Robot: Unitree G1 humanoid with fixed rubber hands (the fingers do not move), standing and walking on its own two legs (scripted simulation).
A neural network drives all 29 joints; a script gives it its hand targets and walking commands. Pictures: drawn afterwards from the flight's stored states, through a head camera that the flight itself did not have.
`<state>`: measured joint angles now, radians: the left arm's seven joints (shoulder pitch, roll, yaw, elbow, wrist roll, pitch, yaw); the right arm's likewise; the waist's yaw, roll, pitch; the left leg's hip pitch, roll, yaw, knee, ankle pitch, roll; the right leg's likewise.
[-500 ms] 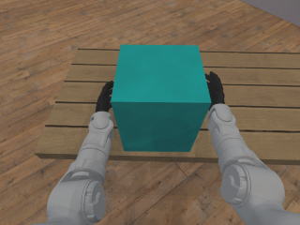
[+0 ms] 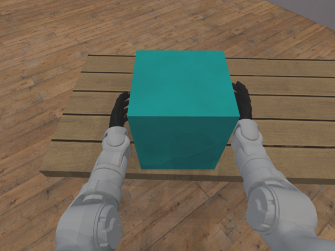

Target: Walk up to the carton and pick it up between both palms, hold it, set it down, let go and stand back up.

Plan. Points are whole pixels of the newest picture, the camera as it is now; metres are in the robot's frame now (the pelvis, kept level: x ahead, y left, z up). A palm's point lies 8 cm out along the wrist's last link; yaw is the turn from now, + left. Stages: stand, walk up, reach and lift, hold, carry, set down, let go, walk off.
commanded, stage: reach and lift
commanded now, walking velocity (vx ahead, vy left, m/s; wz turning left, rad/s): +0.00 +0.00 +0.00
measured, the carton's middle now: (178, 115) +0.47 +0.02 +0.04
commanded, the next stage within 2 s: none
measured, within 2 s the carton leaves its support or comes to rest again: leaves its support in 0.34 s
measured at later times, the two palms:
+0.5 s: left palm (119, 131) +0.39 +0.16 +0.06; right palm (244, 112) +0.45 -0.13 +0.10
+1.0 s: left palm (113, 126) +0.38 +0.17 +0.09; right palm (249, 106) +0.43 -0.12 +0.13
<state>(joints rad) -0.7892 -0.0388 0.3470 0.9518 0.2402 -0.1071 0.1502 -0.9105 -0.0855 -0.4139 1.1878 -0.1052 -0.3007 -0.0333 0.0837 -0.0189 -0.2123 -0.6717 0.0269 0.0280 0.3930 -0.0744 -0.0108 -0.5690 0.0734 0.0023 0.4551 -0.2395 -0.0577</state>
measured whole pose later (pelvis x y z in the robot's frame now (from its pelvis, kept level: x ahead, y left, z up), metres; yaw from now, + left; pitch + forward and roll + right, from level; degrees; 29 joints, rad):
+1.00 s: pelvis -0.02 +0.00 +0.00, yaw +0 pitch +18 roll -1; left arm -0.75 -0.07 0.35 0.86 0.15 0.10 0.17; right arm -0.94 -0.14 -0.18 1.21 -0.03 -0.18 -0.09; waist 0.08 -0.02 -0.32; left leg -0.66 0.04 0.03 0.39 -0.05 -0.01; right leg -0.56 0.08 0.00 0.46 -0.22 -0.05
